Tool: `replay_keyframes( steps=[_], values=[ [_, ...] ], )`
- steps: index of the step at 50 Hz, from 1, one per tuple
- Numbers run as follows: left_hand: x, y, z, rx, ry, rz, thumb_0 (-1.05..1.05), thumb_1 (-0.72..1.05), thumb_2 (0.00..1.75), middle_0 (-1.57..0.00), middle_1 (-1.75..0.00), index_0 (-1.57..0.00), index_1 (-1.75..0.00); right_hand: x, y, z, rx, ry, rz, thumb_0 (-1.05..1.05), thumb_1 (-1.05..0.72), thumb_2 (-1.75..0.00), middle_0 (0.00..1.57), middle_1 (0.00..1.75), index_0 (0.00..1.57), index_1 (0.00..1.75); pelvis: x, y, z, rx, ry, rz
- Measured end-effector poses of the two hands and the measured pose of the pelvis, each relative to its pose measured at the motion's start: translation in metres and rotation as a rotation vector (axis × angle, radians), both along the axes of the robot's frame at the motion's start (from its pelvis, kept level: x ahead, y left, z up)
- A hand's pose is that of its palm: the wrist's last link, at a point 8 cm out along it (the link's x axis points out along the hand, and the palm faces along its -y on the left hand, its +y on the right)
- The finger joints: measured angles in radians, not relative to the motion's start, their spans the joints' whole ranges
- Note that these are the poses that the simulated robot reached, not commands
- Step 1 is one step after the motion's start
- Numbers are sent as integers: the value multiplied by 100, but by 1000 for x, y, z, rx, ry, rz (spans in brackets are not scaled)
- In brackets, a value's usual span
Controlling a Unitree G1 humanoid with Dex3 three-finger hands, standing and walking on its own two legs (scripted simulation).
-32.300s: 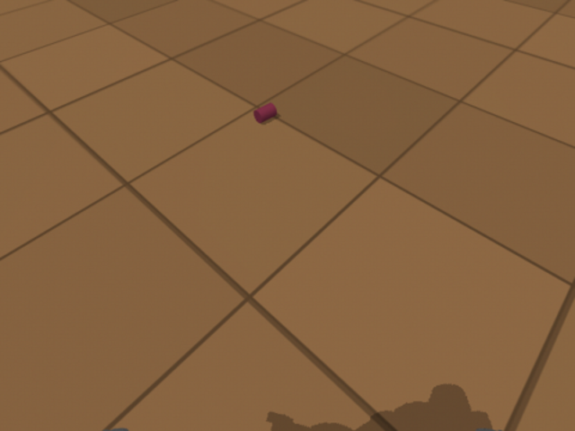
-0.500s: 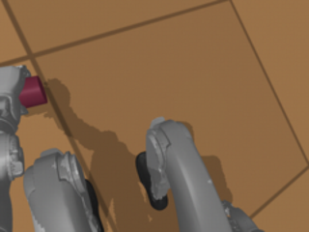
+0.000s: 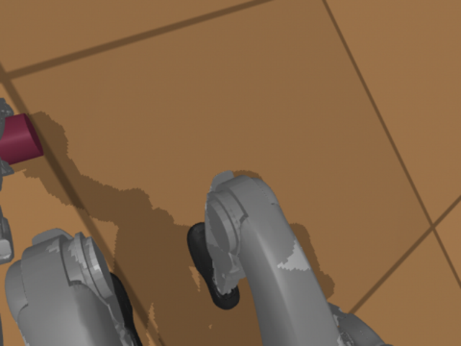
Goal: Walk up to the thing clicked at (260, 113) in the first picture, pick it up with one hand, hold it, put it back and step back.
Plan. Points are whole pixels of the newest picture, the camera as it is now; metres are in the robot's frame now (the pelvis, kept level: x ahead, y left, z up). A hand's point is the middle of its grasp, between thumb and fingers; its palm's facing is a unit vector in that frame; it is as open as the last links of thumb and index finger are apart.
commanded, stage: rest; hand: left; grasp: from above
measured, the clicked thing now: out of the picture +0.47 +0.25 -0.26
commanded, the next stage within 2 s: open in 0.70 s
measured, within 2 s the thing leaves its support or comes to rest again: rests again in 1.18 s
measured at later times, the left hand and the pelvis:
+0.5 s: hand out of the picture +0.47 +0.26 -0.24, palm faces -0.45 -0.12 -0.88, open 10.4 cm; pelvis +0.00 +0.00 +0.00, yaw -1 degrees
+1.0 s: hand out of the picture +0.47 +0.26 -0.24, palm faces -0.45 -0.09 -0.89, open 10.5 cm; pelvis -0.01 +0.00 +0.00, yaw -2 degrees
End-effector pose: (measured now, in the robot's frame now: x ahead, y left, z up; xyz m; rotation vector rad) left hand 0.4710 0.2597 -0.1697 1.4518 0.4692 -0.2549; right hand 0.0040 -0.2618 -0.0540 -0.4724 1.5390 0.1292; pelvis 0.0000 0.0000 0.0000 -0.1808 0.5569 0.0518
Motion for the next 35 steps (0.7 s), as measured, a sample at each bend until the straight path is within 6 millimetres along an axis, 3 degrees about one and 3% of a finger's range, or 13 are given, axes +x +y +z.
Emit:
replay_keyframes(
  steps=[35],
  values=[
    [2,2,-10,-4,6,0,-2,-1,32,-81,-32,-78,-33,2,12,8,50,-27,84,0,-91,-90,20,30,19,30,-5,2,-1,-25,-40,-17]
  ],
)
